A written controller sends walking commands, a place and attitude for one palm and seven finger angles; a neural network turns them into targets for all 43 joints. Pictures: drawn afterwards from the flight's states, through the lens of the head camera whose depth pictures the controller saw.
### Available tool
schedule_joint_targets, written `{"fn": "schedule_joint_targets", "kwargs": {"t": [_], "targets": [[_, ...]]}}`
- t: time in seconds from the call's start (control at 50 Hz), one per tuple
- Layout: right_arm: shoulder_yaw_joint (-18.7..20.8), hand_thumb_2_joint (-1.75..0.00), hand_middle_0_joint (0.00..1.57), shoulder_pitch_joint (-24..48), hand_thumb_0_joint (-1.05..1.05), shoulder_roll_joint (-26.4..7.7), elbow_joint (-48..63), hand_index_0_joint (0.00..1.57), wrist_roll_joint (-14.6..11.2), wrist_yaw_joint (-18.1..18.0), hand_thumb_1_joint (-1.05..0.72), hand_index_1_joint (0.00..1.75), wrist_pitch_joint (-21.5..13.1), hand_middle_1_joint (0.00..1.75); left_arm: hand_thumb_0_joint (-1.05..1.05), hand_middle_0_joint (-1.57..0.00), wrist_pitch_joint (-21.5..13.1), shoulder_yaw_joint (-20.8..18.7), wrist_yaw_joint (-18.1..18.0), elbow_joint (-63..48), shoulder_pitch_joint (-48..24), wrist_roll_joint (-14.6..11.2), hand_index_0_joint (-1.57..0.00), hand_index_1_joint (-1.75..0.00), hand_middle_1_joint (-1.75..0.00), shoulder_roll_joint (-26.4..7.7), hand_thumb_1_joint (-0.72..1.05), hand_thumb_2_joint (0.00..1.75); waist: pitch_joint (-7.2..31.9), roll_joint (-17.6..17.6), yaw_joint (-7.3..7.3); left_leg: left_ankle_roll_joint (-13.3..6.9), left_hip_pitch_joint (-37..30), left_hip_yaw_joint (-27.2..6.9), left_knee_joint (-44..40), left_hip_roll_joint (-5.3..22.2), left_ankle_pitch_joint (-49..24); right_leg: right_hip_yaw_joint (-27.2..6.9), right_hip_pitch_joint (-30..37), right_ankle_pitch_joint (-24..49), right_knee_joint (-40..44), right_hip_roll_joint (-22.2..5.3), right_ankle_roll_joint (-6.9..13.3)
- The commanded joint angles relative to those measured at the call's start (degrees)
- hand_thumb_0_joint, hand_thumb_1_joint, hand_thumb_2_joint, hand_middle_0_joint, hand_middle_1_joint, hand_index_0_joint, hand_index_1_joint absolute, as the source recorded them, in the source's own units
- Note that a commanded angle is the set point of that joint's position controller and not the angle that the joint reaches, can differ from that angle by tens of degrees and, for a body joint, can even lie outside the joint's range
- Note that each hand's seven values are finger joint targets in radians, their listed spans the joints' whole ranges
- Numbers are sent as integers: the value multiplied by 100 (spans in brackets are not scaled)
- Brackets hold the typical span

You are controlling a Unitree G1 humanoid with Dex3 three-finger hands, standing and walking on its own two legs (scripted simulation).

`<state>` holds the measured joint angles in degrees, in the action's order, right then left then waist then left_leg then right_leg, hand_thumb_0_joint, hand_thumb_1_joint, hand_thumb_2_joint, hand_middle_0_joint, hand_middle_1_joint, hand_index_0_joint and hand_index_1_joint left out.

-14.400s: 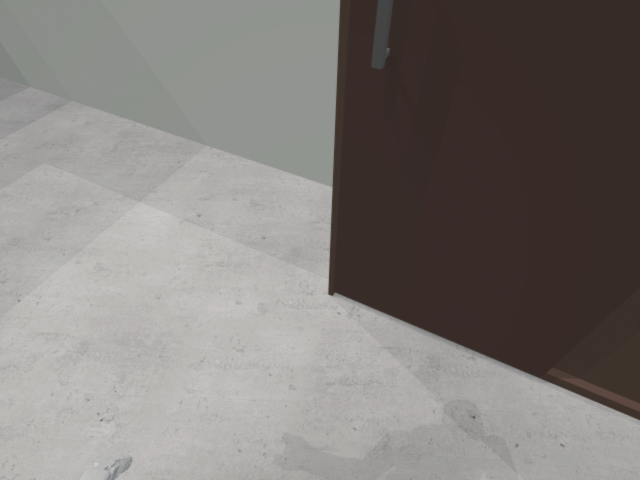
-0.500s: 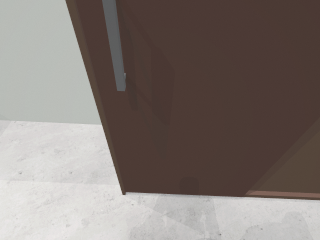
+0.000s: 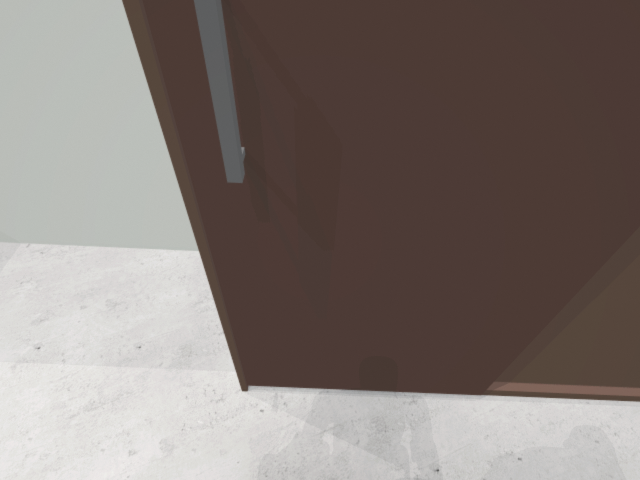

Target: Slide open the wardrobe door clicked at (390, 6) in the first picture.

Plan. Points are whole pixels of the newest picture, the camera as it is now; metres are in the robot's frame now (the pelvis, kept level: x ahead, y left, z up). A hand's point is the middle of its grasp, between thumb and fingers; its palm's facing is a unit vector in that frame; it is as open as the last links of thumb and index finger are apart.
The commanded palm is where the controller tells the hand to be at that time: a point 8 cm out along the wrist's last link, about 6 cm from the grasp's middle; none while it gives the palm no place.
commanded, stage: look again from close up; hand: left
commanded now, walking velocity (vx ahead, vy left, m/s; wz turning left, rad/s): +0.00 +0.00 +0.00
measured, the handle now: (226, 90) +0.48 +0.15 +0.25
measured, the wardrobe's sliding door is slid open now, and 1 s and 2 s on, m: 0.00 0.00 0.00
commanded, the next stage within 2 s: raise the hand with hooked fingers in 0.44 s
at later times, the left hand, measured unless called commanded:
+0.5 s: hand out of the picture +0.01 +0.18 -0.18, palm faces +0.00 -0.98 -0.21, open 7.4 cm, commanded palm none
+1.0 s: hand (149, 477) +0.13 +0.20 -0.02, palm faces +0.15 -0.99 +0.00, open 8.8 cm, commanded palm +0.13 +0.25 +0.02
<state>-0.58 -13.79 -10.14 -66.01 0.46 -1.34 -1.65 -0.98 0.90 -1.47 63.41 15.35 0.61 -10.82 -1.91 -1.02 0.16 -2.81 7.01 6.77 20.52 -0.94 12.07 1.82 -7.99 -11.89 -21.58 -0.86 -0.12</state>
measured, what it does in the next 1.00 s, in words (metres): stands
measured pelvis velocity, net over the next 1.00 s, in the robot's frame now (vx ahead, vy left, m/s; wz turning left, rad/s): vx -0.02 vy -0.03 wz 0.06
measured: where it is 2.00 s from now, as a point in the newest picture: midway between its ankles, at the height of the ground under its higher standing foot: outside the picture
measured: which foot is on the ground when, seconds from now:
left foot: down 0.00-1.00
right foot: down 0.00-1.00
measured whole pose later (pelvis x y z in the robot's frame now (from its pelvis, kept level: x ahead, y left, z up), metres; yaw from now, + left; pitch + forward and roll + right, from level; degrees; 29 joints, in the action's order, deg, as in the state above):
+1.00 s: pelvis -0.02 -0.03 -0.04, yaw +3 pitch +5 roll +0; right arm 2.2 -10.4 -16.1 -29.2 -2.3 -2.9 -14.1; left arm -19.7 -14.0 20.5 4.8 28.8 -18.4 -14.2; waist 3.8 -1.3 2.2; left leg -0.5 29.8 2.3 48.2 1.6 23.0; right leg 6.2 -28.6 -23.7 -47.5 -0.1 2.9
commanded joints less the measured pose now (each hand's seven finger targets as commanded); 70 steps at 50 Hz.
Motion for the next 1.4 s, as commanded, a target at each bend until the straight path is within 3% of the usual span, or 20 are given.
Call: {"fn": "schedule_joint_targets", "kwargs": {"t": [0.0, 0.46, 0.5, 0.52, 0.54, 0.56, 0.58, 0.6, 0.62, 0.66, 0.72, 0.74, 0.78, 0.84, 0.9, 1.0, 1.08, 1.18, 1.28, 1.38], "targets": [[144, -90, 20, -218, 0, -764, 194, 20, 17, -18, -90, 30, -74, 30, 0, -20, -103, -115, -59, -184, 294, 27, -20, -30, -30, -656, 90, 90, -133, 77, -11, 97, 80, -806, -506, 856, -514, -557, -239, 607, 379, -611, 182], [145, -90, 20, -144, 0, -853, 171, 20, 25, -12, -90, 30, -74, 30, 0, -20, -128, -137, -43, -193, 173, 19, -20, -30, -30, -778, 90, 90, -89, 64, -14, 130, 55, -791, -515, 871, -482, -609, -235, 621, 426, -604, 207], [146, -90, 20, -150, 0, -841, 180, 20, 23, -15, -90, 30, -80, 30, 0, -20, -130, -141, -48, -201, 190, 27, -20, -30, -30, -777, 90, 90, -83, 90, -13, 126, 46, -777, -504, 871, -578, -613, -213, 731, 413, -613, 211], [94, -90, 20, 125, 0, -736, 545, 20, -23, 46, -90, 30, -95, 30, 0, -20, -162, -41, -275, 3, 528, 82, -20, -30, -30, -469, 90, 90, -227, 454, 58, 246, 379, -480, 592, 975, -1321, -604, -425, 1772, 65, -822, 120], [258, -90, 20, -14, 0, -1528, 2668, 20, -379, -212, -90, 30, -801, 30, 0, -20, -1330, -1247, -179, -8645, -3552, -1112, -20, -32, -32, -2102, 88, 89, 2564, 1179, -471, 329, -1121, -822, 130, 98, -1535, -201, 248, 1570, -298, -75, 192], [66, -90, 20, 487, 0, -1110, 2487, 20, -325, -386, -90, 30, -1308, 30, 0, -20, -1042, -1097, -334, -7432, -1160, -679, -20, -33, -33, -1739, 85, 88, 2243, 1852, 120, 256, -1150, -577, -4, 312, -2088, -113, 58, 612, -544, 17, 332], [154, -90, 20, 389, 0, -1176, 2192, 20, -340, -406, -90, 30, -1404, 30, 0, -21, -779, -1018, -608, -6856, -837, -803, -21, -34, -34, -1482, 83, 87, 1712, 1698, 32, 468, -456, -623, 27, 322, -1353, 106, -178, 63, -609, -31, 288], [153, -90, 20, 126, 0, -808, 2220, 20, -406, -325, -90, 30, -1391, 30, 0, -21, -341, -185, -522, -5911, 775, -881, -21, -36, -36, -41, 81, 86, 1024, 953, -118, 382, -133, -719, -116, 441, -567, 255, -580, -81, -503, 19, 211], [156, -90, 20, 381, 0, -1110, 2696, 20, -437, -301, -90, 30, -1455, 30, 0, -21, -536, -410, -398, -6885, -208, -1161, -21, -37, -37, -327, 78, 85, 222, 441, -183, 283, 443, -873, -90, 377, 111, 270, -745, -226, -379, -34, 155], [318, -90, 20, 475, 0, -1199, 2914, 20, -297, -329, -90, 30, -1591, 30, 0, -21, -1164, -983, -147, -6493, -87, -1177, -21, -40, -40, -719, 74, 83, -188, -473, -263, 210, 984, -885, 320, 241, 747, 280, -1373, -902, -291, 12, 99], [406, -90, 20, 590, 0, -1106, 3275, 20, -202, -140, -90, 30, -1584, 30, 0, -22, -2089, -1154, 703, -5074, 1870, -1430, -22, -45, -45, -181, 67, 80, -311, -1381, 236, 304, 1905, -674, 1071, 111, 582, 348, -1944, -1196, -896, 112, 142], [436, -90, 20, 640, 0, -1134, 3410, 20, -184, -58, -90, 30, -1556, 30, 0, -22, -2436, -1153, 1103, -4971, 2119, -1545, -22, -47, -47, -131, 64, 79, -186, -1488, 268, 325, 2208, -607, 1351, 62, 560, 293, -2024, -1119, -1133, 95, 153], [564, -90, 20, 682, 0, -1276, 3803, 20, -222, 111, -90, 30, -1524, 30, 0, -22, -2892, -1501, 1934, -4822, 2336, -1659, -22, -50, -50, -504, 60, 77, 185, -781, 348, 361, 2239, -466, 1783, -48, 261, 113, -1781, -510, -1506, 22, 262], [499, -90, 20, 912, 0, -1259, 4410, 20, -324, 63, -90, 30, -1500, 30, 0, -23, -2588, -1983, 2518, -6082, 1791, -1877, -23, -54, -54, -1216, 53, 74, 1227, -109, 468, 232, 2348, -285, 2051, -137, 46, -158, -1399, -39, -1700, -86, 187], [440, -90, 20, 744, 0, -1155, 4616, 20, -291, -125, -90, 30, -1458, 30, 0, -23, -2392, -2458, 2345, -7525, 578, -2234, -23, -58, -58, -1595, 46, 71, 1666, 364, 288, 170, 2169, -387, 2193, -85, 113, -416, -1425, -453, -1527, -73, 68], [311, -90, 20, 224, 0, -1072, 4116, 20, -215, -277, -90, 30, -1648, 30, 0, -24, -2973, -1917, 1800, -8865, -661, -2037, -24, -66, -66, -1383, 34, 66, 1350, 905, -258, 82, 1494, -733, 2241, 141, -57, -344, -1847, -140, -1468, 73, 136], [189, -90, 20, 309, 0, -1228, 3833, 20, -340, -403, -90, 30, -1801, 30, 0, -25, -2641, -1472, 2296, -7889, -930, -1959, -25, -72, -72, -1393, 25, 62, 640, 758, -468, 43, 1604, -877, 2085, 185, 319, -353, -1916, -508, -1139, 60, 99], [150, -90, 20, 589, 0, -1270, 3975, 20, -429, -519, -90, 30, -1742, 30, 0, -25, -1060, -2632, 2804, -6557, -352, -2142, -25, -80, -80, -2367, 13, 57, 1001, 136, 153, 79, 1765, -849, 1761, 149, 90, -628, -943, -506, -703, -193, -31], [-23, -90, 20, 822, 0, -1033, 4297, 20, -386, -402, -90, 30, -1810, 30, 0, -26, -722, -3619, 2507, -7571, -139, -2826, -26, -87, -87, -2480, 1, 52, 1771, -139, 589, 160, 1384, -893, 1449, 154, -798, -317, 28, 1242, -931, -180, -118], [10, -90, 20, 613, 0, -1123, 4142, 20, -380, -307, -90, 30, -2071, 30, 0, -27, -804, -2841, 2395, -8044, -434, -2607, -27, -94, -94, -1876, -10, 47, 1232, 368, 351, 135, 773, -749, 1184, 200, -1035, 10, -517, 1476, -880, 20, 7]]}}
